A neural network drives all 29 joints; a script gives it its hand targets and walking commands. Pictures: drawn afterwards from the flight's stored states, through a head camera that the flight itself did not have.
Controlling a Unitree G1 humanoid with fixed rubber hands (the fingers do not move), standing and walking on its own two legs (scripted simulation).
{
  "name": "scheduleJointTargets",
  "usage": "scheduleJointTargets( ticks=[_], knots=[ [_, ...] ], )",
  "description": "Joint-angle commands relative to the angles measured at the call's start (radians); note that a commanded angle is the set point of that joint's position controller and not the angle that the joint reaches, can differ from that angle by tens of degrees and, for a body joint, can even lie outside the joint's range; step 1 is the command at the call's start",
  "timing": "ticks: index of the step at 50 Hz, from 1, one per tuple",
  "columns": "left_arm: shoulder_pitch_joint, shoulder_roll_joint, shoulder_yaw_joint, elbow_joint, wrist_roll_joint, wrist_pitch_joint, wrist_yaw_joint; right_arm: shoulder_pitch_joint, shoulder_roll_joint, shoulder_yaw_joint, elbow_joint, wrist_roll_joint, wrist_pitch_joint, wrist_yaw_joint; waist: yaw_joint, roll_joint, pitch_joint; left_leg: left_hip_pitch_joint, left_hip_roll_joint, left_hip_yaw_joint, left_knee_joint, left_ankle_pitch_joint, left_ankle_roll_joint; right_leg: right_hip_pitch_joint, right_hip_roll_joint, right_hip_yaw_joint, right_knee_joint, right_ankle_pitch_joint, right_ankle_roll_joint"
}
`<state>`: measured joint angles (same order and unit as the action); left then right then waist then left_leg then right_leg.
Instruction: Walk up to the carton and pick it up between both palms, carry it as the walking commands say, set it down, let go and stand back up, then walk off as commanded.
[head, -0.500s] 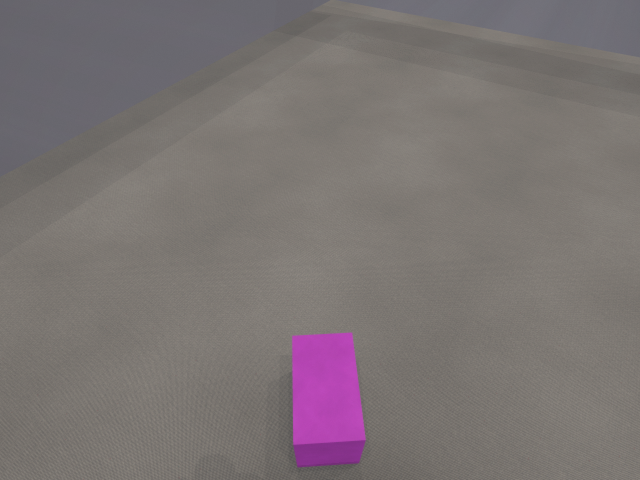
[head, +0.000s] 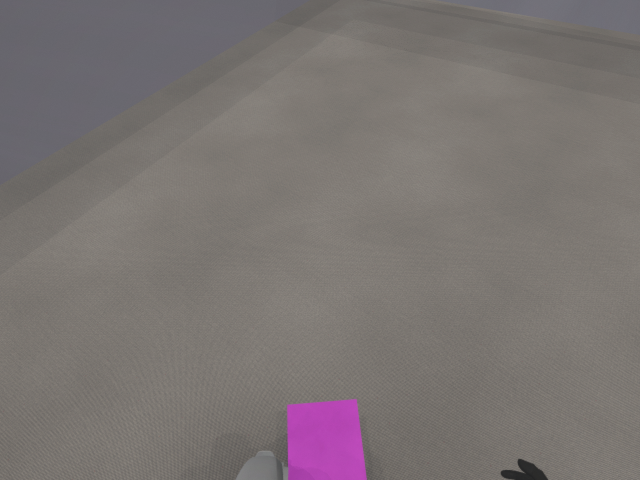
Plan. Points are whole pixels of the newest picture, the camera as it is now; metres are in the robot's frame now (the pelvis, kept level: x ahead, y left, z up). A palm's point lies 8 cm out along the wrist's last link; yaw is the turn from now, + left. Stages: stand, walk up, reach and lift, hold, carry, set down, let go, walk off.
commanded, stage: walk off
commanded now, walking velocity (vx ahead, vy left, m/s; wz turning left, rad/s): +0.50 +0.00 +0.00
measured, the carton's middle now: (327, 476) +0.24 +0.04 -0.65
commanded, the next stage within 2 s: stand in 0.82 s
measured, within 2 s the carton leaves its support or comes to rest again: neither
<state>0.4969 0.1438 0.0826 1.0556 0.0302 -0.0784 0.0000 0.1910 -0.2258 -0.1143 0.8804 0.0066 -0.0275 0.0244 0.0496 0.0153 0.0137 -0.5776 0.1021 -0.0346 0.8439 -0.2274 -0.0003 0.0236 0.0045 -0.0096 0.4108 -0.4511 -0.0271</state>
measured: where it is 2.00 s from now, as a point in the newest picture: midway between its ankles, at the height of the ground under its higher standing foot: (352, 406)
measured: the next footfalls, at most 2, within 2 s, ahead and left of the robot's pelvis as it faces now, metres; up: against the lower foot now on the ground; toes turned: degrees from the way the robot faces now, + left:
left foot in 0.08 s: +0.19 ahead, +0.16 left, +0.00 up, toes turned +3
right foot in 0.60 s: +0.25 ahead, -0.21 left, +0.00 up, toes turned -4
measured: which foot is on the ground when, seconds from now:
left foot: up 0.00-0.06, down 0.08-0.60, up 0.62-0.88, down 0.90-1.00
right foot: down 0.00-0.10, up 0.12-0.58, down 0.60-0.92, up 0.94-1.00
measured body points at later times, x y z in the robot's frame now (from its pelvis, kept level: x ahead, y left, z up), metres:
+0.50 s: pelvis +0.21 +0.01 +0.01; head +0.24 +0.00 +0.46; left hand +0.33 +0.25 -0.12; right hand +0.22 -0.25 -0.13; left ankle +0.15 +0.16 -0.73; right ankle +0.19 -0.18 -0.66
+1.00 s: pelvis +0.39 -0.01 -0.01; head +0.41 +0.00 +0.44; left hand +0.37 +0.24 -0.16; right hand +0.47 -0.28 -0.14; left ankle +0.43 +0.12 -0.73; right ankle +0.26 -0.17 -0.64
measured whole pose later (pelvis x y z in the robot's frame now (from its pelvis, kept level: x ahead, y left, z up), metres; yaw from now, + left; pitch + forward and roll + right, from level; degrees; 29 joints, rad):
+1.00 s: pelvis +0.39 -0.01 -0.01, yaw -2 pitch +0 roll -2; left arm 0.33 0.21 0.08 1.09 0.03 -0.06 0.00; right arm 0.21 -0.21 -0.11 0.94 0.01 -0.06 0.02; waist 0.05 0.02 0.05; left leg -0.40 0.10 0.03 0.72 -0.31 -0.03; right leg -0.32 -0.05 -0.01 1.17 -0.53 0.07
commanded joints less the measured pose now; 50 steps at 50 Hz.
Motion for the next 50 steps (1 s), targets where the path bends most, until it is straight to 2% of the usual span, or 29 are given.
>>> scheduleJointTargets(
  ticks=[1,2,3,4,7,10,12,14,19,21,24,26,27,28,29,31,33,37,38,39,40,41,43,44,45,46,48,49,50],
  knots=[
    [0.011,0.202,-0.004,-0.032,-0.016,-0.006,0.012,0.053,-0.025,0.048,-0.039,-0.044,-0.058,-0.02,-0.07,-0.1,-0.113,0.345,-0.126,0.198,-0.359,0.049,0.029,0.048,-0.211,0.074,0.248,1.288,-0.059],
    [-0.02,0.246,0.012,-0.049,-0.019,-0.019,0.012,0.257,-0.077,0.028,0.031,-0.056,-0.066,-0.032,-0.178,-0.016,-0.247,0.615,-0.014,0.087,-0.372,0.145,0.06,-0.095,-0.181,0.072,0.468,1.068,-0.027],
    [-0.022,0.155,-0.014,-0.097,-0.042,-0.032,-0.002,0.453,-0.224,-0.015,0.076,-0.061,-0.069,-0.043,-0.24,0.296,-0.418,0.889,0.263,-0.248,-0.355,0.265,0.144,-0.365,-0.061,0.016,0.813,0.445,0.022],
    [0.002,0.073,-0.028,-0.095,-0.035,-0.033,-0.004,0.494,-0.297,-0.039,0.111,-0.036,-0.056,-0.035,-0.204,0.375,-0.396,1.001,0.316,-0.435,-0.399,0.463,0.177,-0.575,0.069,0.051,0.931,-0.157,0.025],
    [-0.154,0.125,-0.009,-0.098,-0.009,-0.021,-0.001,0.253,-0.15,0.0,0.064,-0.029,-0.052,-0.028,-0.12,0.097,-0.037,0.603,0.239,-0.273,-0.497,0.254,0.142,-0.711,-0.039,0.056,0.966,0.061,-0.012],
    [-0.153,0.083,-0.009,-0.083,0.002,0.024,-0.013,0.199,-0.088,0.028,0.052,-0.048,-0.056,-0.035,-0.056,0.151,0.014,0.403,0.133,-0.111,-0.561,0.059,0.081,-0.585,-0.092,0.005,0.769,0.086,0.02],
    [-0.191,0.044,-0.021,-0.088,0.006,0.025,-0.026,0.295,-0.069,0.034,0.08,-0.041,-0.069,-0.04,-0.073,0.173,-0.01,0.499,0.123,-0.146,-0.539,0.225,0.093,-0.654,-0.081,-0.025,0.779,0.116,0.04],
    [-0.182,0.048,-0.029,-0.068,-0.004,0.032,-0.02,0.311,-0.056,0.037,0.08,-0.025,-0.072,-0.041,-0.057,0.197,-0.042,0.5,0.107,-0.044,-0.512,0.416,0.093,-0.65,-0.079,-0.044,0.736,0.138,0.06],
    [-0.398,0.077,-0.033,-0.137,0.004,0.029,-0.021,0.27,-0.081,0.027,0.044,-0.037,-0.064,-0.04,-0.077,0.091,0.007,0.472,0.168,-0.069,-0.566,0.214,0.135,-0.655,-0.119,-0.041,0.506,0.135,0.06],
    [-0.433,0.101,-0.023,-0.131,0.0,0.017,-0.018,0.284,-0.101,0.027,0.041,-0.045,-0.052,-0.045,-0.092,0.139,-0.013,0.542,0.132,-0.051,-0.526,0.19,0.13,-0.614,-0.082,-0.074,0.34,0.06,0.067],
    [-0.484,0.074,-0.026,-0.128,-0.007,-0.017,-0.021,0.348,-0.093,0.031,0.086,-0.048,-0.051,-0.05,-0.129,0.091,-0.125,0.661,0.075,0.016,-0.349,0.619,0.077,-0.512,0.01,-0.148,0.15,0.004,0.058],
    [-0.335,0.092,-0.019,-0.071,-0.01,-0.013,-0.013,0.298,-0.203,-0.003,0.071,-0.043,-0.05,-0.061,-0.063,0.141,-0.223,0.605,0.055,0.07,-0.195,0.661,0.066,-0.291,0.039,-0.18,0.035,0.143,0.047],
    [-0.154,0.161,-0.006,-0.005,-0.011,-0.023,0.001,0.237,-0.188,-0.01,0.043,-0.039,-0.046,-0.05,0.025,0.085,-0.269,0.396,0.047,0.088,-0.044,0.487,0.016,-0.007,-0.048,-0.058,-0.007,0.261,0.014],
    [0.013,0.254,0.031,0.039,0.006,-0.032,0.009,0.184,-0.09,0.01,0.001,-0.031,-0.059,-0.042,0.122,-0.219,-0.299,0.055,-0.035,0.127,0.202,0.056,-0.047,0.27,-0.288,0.18,0.039,0.464,-0.032],
    [0.137,0.348,0.06,0.099,0.013,-0.018,0.021,0.068,-0.044,0.028,-0.047,-0.042,-0.058,-0.034,0.171,-0.436,-0.267,-0.307,-0.118,0.1,0.398,-0.405,-0.052,0.464,-0.369,0.389,0.047,0.816,-0.124],
    [0.046,0.257,0.019,0.083,-0.013,-0.012,0.024,-0.083,0.0,0.023,-0.088,-0.046,-0.05,-0.033,0.152,-0.21,-0.096,-0.353,0.016,0.023,0.455,-0.296,-0.019,0.26,-0.414,0.291,-0.005,0.885,-0.096],
    [-0.107,0.248,0.032,0.035,0.02,-0.016,0.026,-0.16,-0.011,0.025,-0.141,-0.053,-0.047,-0.026,0.104,-0.281,0.052,-0.375,0.065,0.06,0.372,-0.232,-0.055,0.075,-0.389,0.304,-0.12,0.502,-0.091],
    [-0.192,0.219,0.007,-0.019,0.007,-0.013,0.017,-0.145,-0.037,0.028,-0.12,-0.038,-0.019,0.011,0.0,-0.195,0.201,-0.08,0.067,0.091,0.073,-0.185,-0.055,-0.309,-0.298,0.143,-0.242,0.252,-0.078],
    [-0.206,0.191,0.001,-0.018,-0.002,-0.013,0.001,-0.123,-0.033,0.033,-0.091,-0.037,-0.014,0.02,-0.034,-0.123,0.21,0.059,0.012,0.142,-0.007,-0.093,-0.063,-0.405,-0.245,0.081,-0.237,0.273,-0.069],
    [-0.279,0.242,0.017,-0.046,0.006,-0.02,0.002,-0.027,-0.001,0.039,-0.056,-0.028,-0.009,0.021,-0.09,-0.201,0.159,0.156,0.015,0.137,-0.094,-0.059,-0.069,-0.358,-0.245,0.062,-0.189,0.282,-0.062],
    [-0.19,0.208,0.009,-0.017,-0.012,-0.02,-0.004,0.016,-0.019,0.034,-0.019,-0.028,-0.01,0.015,-0.074,-0.198,0.119,0.237,-0.027,0.201,-0.156,0.017,-0.068,-0.35,-0.22,0.065,-0.169,0.303,-0.064],
    [-0.213,0.233,0.021,-0.019,-0.013,-0.011,-0.004,0.089,-0.035,0.026,0.01,-0.03,-0.014,0.013,-0.127,-0.193,0.063,0.384,-0.029,0.189,-0.137,0.057,-0.047,-0.385,-0.234,0.049,-0.079,0.375,-0.055],
    [-0.228,0.237,0.028,-0.046,0.001,-0.013,-0.007,0.356,-0.124,-0.006,0.113,-0.033,-0.037,-0.014,-0.248,-0.032,-0.061,0.593,-0.069,0.22,-0.29,0.096,-0.012,-0.316,-0.139,-0.027,0.43,0.66,0.008],
    [-0.178,0.168,0.012,-0.062,-0.009,-0.019,-0.007,0.51,-0.239,-0.037,0.14,-0.055,-0.061,-0.036,-0.312,0.31,-0.204,0.776,0.181,-0.078,-0.343,0.325,0.069,-0.483,-0.03,-0.051,0.843,0.305,0.076],
    [-0.112,0.077,-0.009,-0.081,-0.026,-0.016,0.003,0.505,-0.287,-0.031,0.152,-0.04,-0.068,-0.03,-0.209,0.421,-0.193,0.832,0.346,-0.417,-0.444,0.834,0.118,-0.668,0.054,-0.013,0.963,-0.184,0.068],
    [-0.094,0.093,-0.006,-0.077,-0.02,-0.004,0.015,0.406,-0.254,-0.024,0.141,-0.014,-0.062,-0.023,-0.144,0.309,-0.178,0.79,0.371,-0.393,-0.405,0.943,0.181,-0.672,-0.002,0.038,1.059,-0.157,0.045],
    [-0.209,0.079,-0.011,-0.077,-0.002,0.002,0.008,0.23,-0.158,-0.001,0.09,-0.023,-0.061,-0.017,-0.11,0.107,-0.073,0.638,0.239,-0.206,-0.4,0.79,0.146,-0.691,-0.1,0.025,0.901,-0.046,0.045],
    [-0.214,0.086,-0.005,-0.058,0.004,0.001,0.006,0.18,-0.115,0.014,0.074,-0.041,-0.059,-0.026,-0.096,0.063,-0.018,0.549,0.215,-0.123,-0.422,0.776,0.104,-0.672,-0.105,0.027,0.808,-0.032,0.048],
    [-0.208,0.102,-0.003,-0.058,-0.006,0.019,0.004,0.13,-0.134,0.015,0.065,-0.042,-0.053,-0.03,-0.057,0.142,-0.046,0.436,0.198,-0.049,-0.43,0.743,0.077,-0.535,-0.109,0.016,0.698,0.004,0.061]
  ],
)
